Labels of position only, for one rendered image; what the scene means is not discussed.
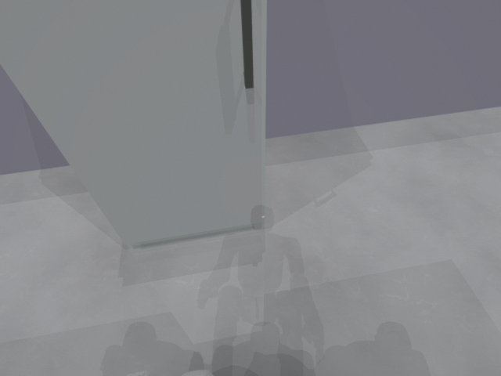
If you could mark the fridge door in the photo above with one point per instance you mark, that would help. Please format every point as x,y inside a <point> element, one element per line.
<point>146,101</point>

